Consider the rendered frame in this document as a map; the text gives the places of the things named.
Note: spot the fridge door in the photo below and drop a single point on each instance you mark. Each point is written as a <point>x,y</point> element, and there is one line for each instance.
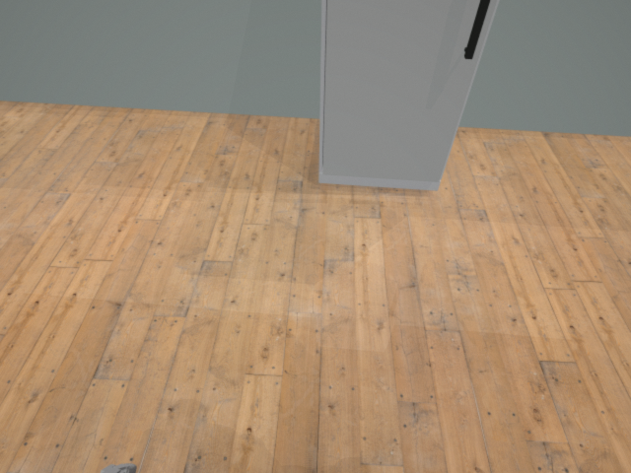
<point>395,84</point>

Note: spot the handle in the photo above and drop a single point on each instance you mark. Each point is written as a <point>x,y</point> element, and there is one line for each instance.
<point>476,29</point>

